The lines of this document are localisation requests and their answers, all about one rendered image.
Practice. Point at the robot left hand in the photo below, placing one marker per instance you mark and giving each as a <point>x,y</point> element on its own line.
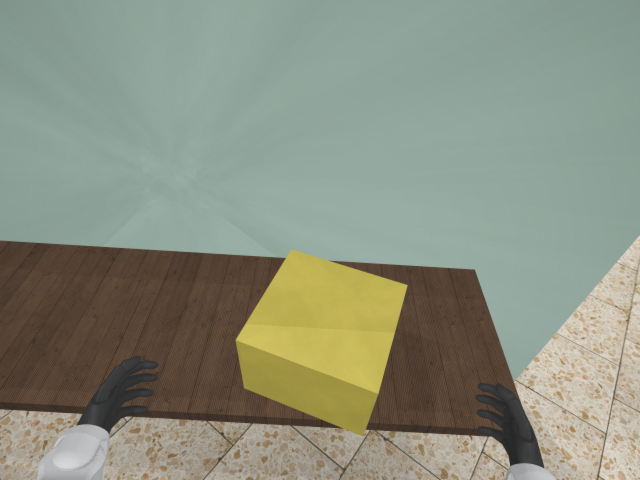
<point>104,409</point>

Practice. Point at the carton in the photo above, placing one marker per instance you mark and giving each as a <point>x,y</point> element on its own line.
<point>319,339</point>

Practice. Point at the table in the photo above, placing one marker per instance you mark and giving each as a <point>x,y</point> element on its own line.
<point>69,314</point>

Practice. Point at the robot right hand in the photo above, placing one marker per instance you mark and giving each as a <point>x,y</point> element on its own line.
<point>518,439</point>

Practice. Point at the robot left forearm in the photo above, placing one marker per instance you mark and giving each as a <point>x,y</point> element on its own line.
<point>79,453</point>

